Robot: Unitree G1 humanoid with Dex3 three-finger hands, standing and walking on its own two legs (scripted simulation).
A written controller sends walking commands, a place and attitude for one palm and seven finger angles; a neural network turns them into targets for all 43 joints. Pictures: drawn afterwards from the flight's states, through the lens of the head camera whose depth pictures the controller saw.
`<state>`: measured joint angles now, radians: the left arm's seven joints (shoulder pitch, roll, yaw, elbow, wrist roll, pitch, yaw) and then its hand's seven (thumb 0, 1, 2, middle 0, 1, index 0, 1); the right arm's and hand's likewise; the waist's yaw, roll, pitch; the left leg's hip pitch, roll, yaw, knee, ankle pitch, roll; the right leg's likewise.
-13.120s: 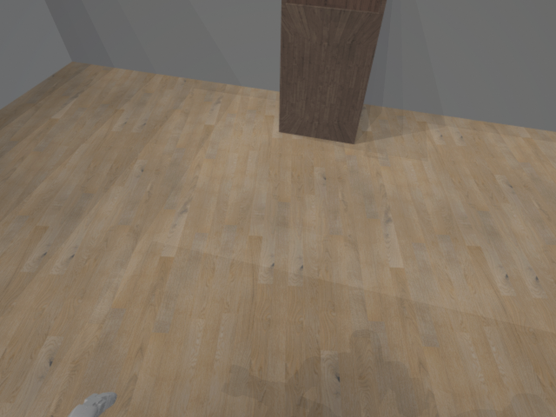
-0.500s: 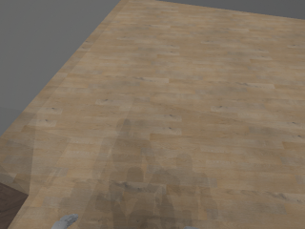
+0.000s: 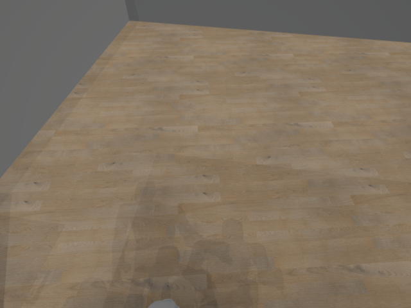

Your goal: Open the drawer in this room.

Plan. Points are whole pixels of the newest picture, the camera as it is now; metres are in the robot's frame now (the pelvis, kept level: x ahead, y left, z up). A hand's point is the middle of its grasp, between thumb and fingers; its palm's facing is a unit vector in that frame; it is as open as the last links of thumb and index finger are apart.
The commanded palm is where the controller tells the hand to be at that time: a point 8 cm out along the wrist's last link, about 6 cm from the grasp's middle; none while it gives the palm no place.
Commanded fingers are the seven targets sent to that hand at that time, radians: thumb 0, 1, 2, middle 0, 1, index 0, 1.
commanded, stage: turn to face it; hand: left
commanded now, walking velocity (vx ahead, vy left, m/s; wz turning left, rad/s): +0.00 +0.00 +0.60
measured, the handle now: out of the picture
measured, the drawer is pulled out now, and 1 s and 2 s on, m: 0.00 0.00 0.00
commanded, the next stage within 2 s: none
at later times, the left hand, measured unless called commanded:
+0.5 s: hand out of the picture +0.11 +0.26 -0.16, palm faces +0.21 -0.95 -0.24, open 7.3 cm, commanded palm none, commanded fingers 0.00 0.90 0.90 -0.20 -0.30 -0.20 -0.30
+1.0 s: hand out of the picture +0.00 +0.15 -0.14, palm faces +0.51 -0.81 -0.30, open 7.3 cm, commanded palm none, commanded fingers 0.00 0.90 0.90 -0.20 -0.30 -0.20 -0.30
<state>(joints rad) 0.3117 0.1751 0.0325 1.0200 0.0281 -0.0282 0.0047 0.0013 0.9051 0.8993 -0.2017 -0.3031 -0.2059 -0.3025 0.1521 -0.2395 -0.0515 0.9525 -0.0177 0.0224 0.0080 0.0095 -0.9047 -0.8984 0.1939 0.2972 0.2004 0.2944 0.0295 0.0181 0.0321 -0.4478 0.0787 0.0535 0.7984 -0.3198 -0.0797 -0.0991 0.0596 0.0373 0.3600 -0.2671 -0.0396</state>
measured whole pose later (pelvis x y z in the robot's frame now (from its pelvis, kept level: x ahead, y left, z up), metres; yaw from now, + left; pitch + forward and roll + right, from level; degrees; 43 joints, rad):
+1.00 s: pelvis +0.03 -0.06 +0.00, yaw +32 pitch -1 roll +3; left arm 0.21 0.17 0.02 0.91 0.02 0.00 0.02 0.00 0.91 0.90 -0.20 -0.30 -0.21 -0.30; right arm 0.21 -0.31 -0.11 0.96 -0.02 0.09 0.03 0.01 -0.91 -0.90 0.19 0.30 0.20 0.29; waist -0.03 0.04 0.07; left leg -0.51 0.03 -0.03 1.17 -0.34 -0.10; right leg -0.18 -0.09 -0.17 0.47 -0.28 -0.04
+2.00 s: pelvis +0.02 -0.07 +0.00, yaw +66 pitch -1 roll +2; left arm 0.11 0.17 0.02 0.86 0.01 0.02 0.03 0.00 0.91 0.90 -0.20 -0.30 -0.21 -0.30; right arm 0.28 -0.29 -0.11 0.97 -0.02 0.09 0.02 0.01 -0.90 -0.90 0.20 0.30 0.20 0.29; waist -0.07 0.07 0.08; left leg -0.50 -0.04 -0.05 1.14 -0.40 -0.06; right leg -0.20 -0.06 -0.10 0.51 -0.28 -0.02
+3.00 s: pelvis -0.04 -0.06 +0.01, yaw +80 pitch -1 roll -1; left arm 0.16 0.20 0.05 1.05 0.03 0.04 -0.02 0.00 0.91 0.90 -0.20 -0.30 -0.20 -0.30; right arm 0.49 -0.15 -0.05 1.14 -0.03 -0.03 -0.03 0.01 -0.91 -0.90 0.20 0.30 0.20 0.29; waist -0.08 -0.02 0.02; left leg -0.06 -0.01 0.03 0.26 -0.18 0.05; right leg -0.48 -0.10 -0.04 0.90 -0.26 0.06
